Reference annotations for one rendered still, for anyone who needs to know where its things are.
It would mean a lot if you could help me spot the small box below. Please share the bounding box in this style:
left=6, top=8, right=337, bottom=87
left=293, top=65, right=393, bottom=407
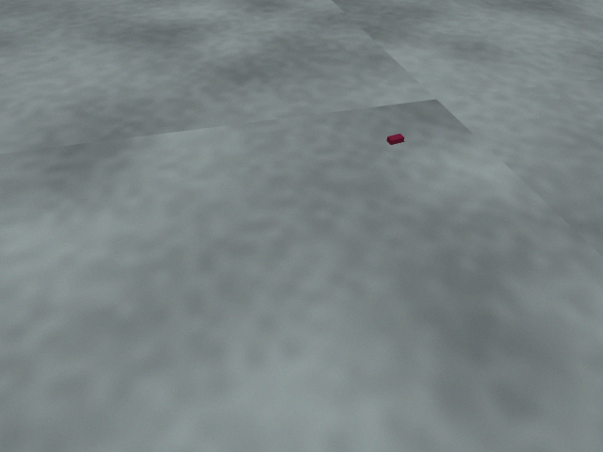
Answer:
left=387, top=134, right=404, bottom=145

